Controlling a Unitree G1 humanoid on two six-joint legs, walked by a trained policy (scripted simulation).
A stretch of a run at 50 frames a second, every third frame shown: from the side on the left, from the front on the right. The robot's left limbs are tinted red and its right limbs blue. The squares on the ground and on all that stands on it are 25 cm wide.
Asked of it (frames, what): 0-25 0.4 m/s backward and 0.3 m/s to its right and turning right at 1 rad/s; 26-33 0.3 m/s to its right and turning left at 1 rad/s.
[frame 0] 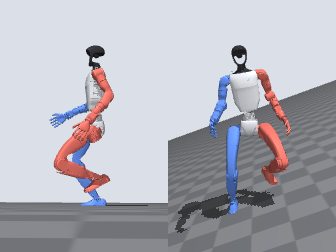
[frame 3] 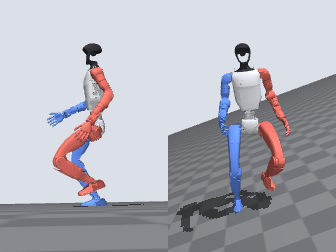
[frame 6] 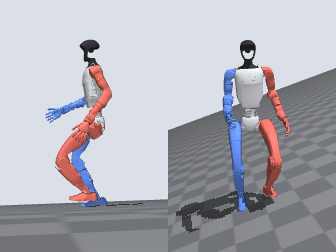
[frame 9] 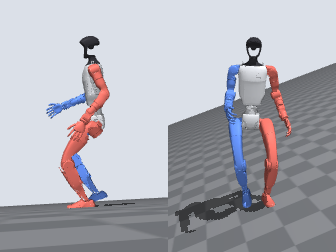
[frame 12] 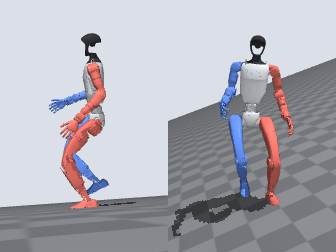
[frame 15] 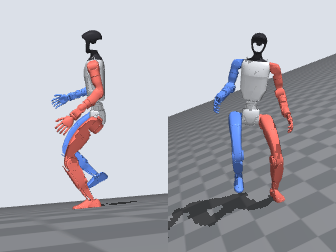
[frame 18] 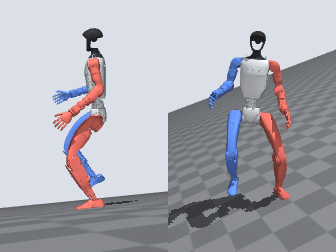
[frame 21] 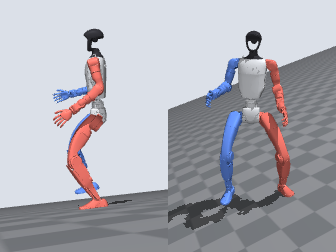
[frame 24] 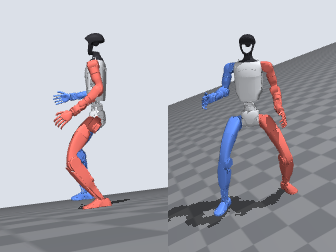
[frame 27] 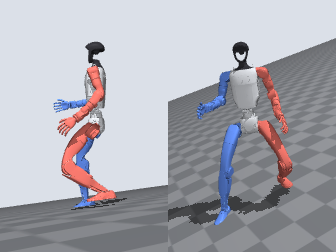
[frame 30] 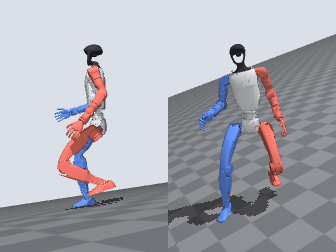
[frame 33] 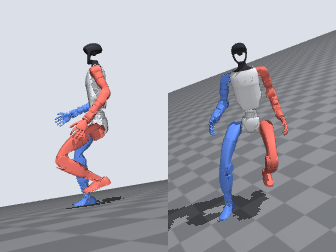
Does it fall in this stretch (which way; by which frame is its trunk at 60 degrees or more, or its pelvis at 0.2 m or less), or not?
no
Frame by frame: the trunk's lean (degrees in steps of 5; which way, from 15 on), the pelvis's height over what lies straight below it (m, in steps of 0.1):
0: 10, 0.7
3: 5, 0.7
6: 5, 0.7
9: 5, 0.7
12: 5, 0.7
15: 10, 0.8
18: 5, 0.8
21: 5, 0.8
24: 0, 0.7
27: 5, 0.7
30: 15 to its right, 0.7
33: 10, 0.7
